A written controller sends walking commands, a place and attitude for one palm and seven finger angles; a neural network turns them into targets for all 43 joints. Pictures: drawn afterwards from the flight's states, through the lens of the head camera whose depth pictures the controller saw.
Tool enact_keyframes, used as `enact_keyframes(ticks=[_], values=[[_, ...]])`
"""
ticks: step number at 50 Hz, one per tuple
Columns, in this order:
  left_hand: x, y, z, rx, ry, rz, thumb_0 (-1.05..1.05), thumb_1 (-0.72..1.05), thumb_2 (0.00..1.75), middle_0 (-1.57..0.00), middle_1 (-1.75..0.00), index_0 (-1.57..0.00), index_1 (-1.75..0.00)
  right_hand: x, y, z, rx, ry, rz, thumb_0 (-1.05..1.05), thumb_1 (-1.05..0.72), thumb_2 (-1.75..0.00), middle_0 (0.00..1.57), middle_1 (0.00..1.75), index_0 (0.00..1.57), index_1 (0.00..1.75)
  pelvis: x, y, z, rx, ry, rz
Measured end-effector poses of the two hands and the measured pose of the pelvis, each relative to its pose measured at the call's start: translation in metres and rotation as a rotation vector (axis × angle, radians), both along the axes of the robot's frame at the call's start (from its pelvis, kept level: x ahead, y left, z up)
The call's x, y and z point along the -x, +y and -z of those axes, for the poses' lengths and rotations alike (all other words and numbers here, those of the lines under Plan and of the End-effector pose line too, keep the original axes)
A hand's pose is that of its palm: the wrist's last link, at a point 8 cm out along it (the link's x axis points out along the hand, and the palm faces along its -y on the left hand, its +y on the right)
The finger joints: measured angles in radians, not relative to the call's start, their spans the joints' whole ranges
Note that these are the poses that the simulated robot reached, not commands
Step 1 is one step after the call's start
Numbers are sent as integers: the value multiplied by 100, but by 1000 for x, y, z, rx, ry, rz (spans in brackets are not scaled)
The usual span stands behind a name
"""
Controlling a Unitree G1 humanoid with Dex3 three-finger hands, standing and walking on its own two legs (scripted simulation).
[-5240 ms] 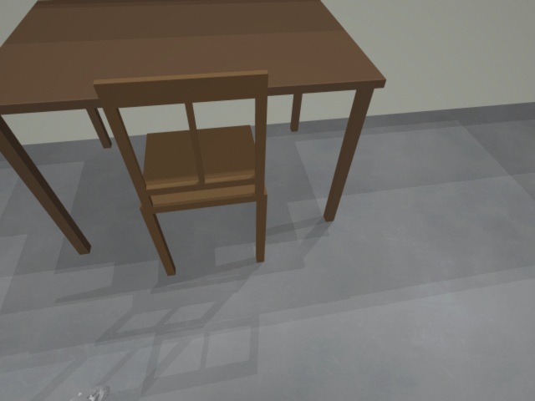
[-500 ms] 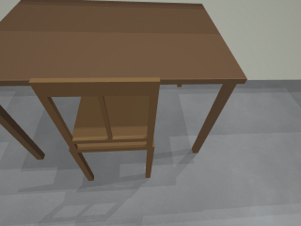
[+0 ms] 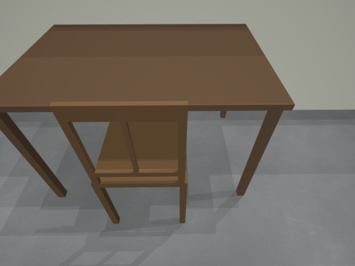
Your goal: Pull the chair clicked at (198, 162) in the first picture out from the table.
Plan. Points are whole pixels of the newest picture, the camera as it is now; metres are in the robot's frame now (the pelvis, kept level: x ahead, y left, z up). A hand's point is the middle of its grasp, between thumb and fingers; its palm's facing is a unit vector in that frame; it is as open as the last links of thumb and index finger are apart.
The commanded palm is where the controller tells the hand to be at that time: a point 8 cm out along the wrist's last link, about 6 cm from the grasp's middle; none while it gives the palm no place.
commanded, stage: look again from close up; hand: left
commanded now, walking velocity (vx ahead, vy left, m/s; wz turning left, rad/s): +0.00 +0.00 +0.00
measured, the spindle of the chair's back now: (130, 148) +0.51 +0.20 -0.11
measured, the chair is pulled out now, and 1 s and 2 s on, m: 0.00 0.00 0.00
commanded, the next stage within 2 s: none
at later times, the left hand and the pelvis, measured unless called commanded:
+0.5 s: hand out of the picture -0.04 +0.18 -0.17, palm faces +0.05 -0.99 -0.16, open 7.4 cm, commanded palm none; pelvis -0.02 +0.02 +0.00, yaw +0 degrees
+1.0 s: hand out of the picture -0.05 +0.19 -0.18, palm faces +0.05 -0.99 -0.15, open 7.4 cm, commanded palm none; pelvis -0.02 +0.03 +0.00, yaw +0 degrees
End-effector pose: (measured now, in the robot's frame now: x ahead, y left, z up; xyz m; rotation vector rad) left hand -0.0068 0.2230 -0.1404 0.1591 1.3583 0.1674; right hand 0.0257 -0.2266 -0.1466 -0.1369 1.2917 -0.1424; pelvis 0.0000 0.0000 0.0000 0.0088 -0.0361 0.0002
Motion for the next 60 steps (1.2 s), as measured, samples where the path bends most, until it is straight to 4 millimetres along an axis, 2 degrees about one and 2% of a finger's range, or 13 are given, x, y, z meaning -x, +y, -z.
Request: enact_keyframes(ticks=[5,10,17,24,39,60], values=[[24,-8,1,25,49,-22,1,91,90,-20,-29,-20,-30,18,2,-1,-2,50,2,0,-92,-90,19,30,19,30,4,-1,-2,4,-1,-3],[38,-11,3,41,72,-33,1,91,90,-20,-29,-20,-30,37,10,-2,-12,97,10,0,-91,-90,19,30,19,30,8,1,-3,7,-2,-7],[42,-8,4,51,66,-35,1,91,90,-20,-29,-20,-30,58,25,-3,-27,135,25,0,-91,-90,19,30,19,30,13,8,-4,10,0,-8],[36,1,5,51,43,-29,1,91,90,-19,-29,-20,-30,70,40,-3,-39,144,38,0,-91,-90,19,30,19,30,16,16,-4,10,1,-6],[37,15,6,53,43,-28,1,91,90,-19,-29,-20,-30,71,59,-3,-43,131,47,0,-91,-90,19,30,19,30,18,32,-3,7,7,-1],[44,10,6,64,59,-45,1,91,90,-19,-29,-20,-30,60,55,-4,-30,114,35,0,-92,-90,19,30,19,30,15,33,-4,7,3,-6]])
